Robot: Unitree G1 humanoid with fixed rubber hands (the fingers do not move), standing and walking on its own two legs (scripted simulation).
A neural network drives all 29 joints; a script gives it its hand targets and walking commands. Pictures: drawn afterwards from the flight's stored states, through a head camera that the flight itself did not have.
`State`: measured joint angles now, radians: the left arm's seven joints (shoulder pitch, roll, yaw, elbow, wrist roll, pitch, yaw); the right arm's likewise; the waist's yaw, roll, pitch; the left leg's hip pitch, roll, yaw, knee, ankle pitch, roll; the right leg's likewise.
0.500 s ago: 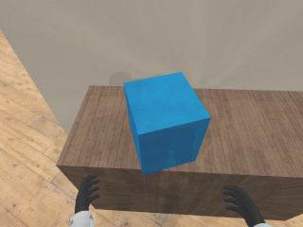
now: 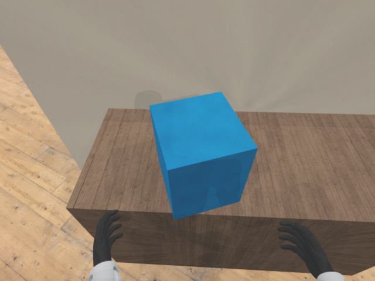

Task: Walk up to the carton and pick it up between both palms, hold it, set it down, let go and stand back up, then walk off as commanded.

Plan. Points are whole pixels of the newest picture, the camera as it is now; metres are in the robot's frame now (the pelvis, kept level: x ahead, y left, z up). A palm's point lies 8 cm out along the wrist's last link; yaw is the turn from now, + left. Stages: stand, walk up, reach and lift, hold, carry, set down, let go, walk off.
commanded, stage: reach and lift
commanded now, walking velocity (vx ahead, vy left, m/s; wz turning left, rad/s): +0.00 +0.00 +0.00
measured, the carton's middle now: (197, 156) +0.43 +0.03 -0.03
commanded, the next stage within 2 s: none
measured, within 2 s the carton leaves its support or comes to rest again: neither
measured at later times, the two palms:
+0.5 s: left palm (102, 230) +0.21 +0.22 -0.01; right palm (301, 209) +0.28 -0.21 -0.02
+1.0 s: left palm (104, 200) +0.26 +0.22 +0.03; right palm (289, 171) +0.35 -0.18 +0.04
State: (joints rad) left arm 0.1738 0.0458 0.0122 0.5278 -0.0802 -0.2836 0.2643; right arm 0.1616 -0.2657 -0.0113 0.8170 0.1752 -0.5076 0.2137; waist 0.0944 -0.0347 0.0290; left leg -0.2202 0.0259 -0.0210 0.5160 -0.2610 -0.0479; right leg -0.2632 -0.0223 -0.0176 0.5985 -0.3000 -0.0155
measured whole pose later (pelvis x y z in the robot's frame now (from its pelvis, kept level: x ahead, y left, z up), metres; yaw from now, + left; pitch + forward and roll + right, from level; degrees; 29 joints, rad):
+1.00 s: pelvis +0.01 +0.00 +0.01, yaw +0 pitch +0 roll +0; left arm -0.02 0.05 0.01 0.12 -0.09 0.24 0.26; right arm -0.24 -0.32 0.01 0.62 0.25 -0.10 0.09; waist 0.14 -0.02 0.03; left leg -0.22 0.05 -0.02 0.47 -0.25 -0.05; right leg -0.24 0.00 -0.02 0.49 -0.26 -0.02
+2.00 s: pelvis +0.02 +0.00 +0.01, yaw +0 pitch +10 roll +0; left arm -0.48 0.11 0.02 0.14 -0.17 0.54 0.23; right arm -0.75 -0.36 0.01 0.80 0.26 0.15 -0.01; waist 0.21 0.00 -0.04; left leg -0.41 0.05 -0.02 0.47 -0.23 -0.05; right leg -0.42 0.00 -0.02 0.49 -0.23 -0.02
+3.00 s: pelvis +0.02 +0.01 -0.01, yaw -2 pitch +32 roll -2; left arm -0.48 -0.09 0.06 0.72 0.02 -0.29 0.18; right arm -0.77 -0.26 0.01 1.17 0.25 -0.47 0.02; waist 0.22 0.00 -0.22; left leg -0.90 0.07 -0.02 0.56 -0.22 -0.05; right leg -0.88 0.03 -0.02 0.49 -0.17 -0.01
